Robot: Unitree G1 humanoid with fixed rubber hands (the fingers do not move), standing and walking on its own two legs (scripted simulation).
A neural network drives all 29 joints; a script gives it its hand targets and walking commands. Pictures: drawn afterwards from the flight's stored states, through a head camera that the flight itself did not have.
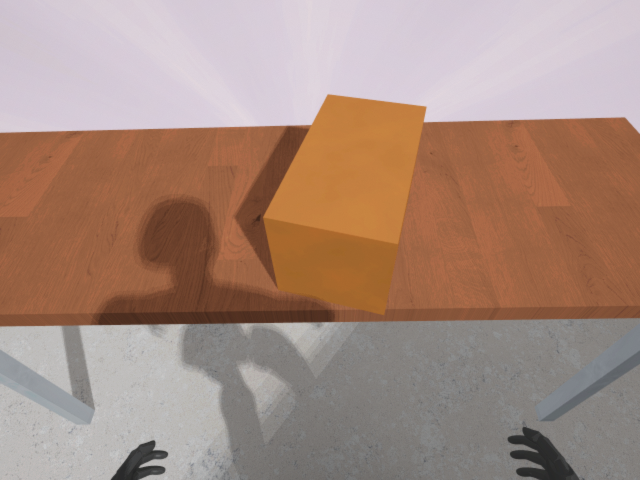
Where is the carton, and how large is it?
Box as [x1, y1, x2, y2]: [263, 94, 426, 314]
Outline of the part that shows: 328,94 263,216 277,286 280,290 383,314 426,107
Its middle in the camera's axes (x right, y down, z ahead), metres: +0.05 -0.06 +0.61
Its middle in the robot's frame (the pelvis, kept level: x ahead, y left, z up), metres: +0.51 -0.02 +0.05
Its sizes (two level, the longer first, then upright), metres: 0.297 0.166 0.165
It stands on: a table, 0.71 m high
